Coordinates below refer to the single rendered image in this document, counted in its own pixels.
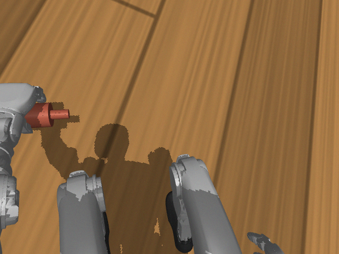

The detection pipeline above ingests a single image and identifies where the right robot hand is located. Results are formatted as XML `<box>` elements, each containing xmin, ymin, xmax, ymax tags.
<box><xmin>247</xmin><ymin>232</ymin><xmax>284</xmax><ymax>254</ymax></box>

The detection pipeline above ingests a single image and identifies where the left robot arm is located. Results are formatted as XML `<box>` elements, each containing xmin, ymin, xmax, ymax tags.
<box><xmin>0</xmin><ymin>108</ymin><xmax>24</xmax><ymax>254</ymax></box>

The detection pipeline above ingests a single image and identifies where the bottle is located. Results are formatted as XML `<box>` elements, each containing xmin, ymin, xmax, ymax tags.
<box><xmin>25</xmin><ymin>103</ymin><xmax>70</xmax><ymax>128</ymax></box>

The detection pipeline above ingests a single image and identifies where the right robot foot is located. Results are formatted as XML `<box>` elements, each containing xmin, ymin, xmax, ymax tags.
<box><xmin>165</xmin><ymin>191</ymin><xmax>193</xmax><ymax>253</ymax></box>

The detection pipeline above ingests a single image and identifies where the left robot hand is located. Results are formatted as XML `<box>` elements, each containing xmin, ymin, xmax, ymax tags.
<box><xmin>0</xmin><ymin>83</ymin><xmax>46</xmax><ymax>134</ymax></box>

